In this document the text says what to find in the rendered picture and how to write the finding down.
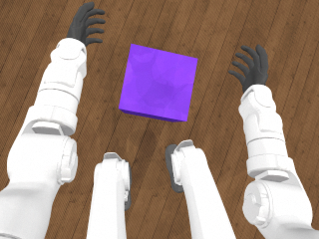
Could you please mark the robot foot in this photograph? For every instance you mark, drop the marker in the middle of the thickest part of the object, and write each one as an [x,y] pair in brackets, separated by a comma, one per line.
[127,204]
[167,154]

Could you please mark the robot right hand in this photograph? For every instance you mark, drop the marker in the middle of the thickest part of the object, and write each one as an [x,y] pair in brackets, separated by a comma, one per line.
[258,67]

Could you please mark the robot left hand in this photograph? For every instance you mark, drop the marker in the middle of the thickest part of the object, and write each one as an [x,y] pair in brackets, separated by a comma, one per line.
[79,27]

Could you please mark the robot right foot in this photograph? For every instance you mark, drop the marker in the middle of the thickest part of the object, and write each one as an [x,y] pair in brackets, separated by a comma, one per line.
[167,154]

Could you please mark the right robot forearm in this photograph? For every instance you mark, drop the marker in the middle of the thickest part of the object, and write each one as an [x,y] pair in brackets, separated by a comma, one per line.
[267,154]

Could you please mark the carton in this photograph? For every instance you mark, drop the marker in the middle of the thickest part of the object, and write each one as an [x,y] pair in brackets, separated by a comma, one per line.
[157,84]

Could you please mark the left robot forearm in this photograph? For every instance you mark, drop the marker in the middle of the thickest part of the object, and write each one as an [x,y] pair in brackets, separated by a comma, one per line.
[55,108]

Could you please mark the robot right upper arm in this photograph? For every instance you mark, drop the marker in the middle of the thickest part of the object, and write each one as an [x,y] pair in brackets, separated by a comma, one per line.
[278,210]

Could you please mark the robot left foot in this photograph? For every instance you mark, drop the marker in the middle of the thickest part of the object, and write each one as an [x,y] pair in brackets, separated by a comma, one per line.
[127,204]

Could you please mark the robot left upper arm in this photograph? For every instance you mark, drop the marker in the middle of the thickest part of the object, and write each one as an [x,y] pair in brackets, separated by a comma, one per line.
[40,163]

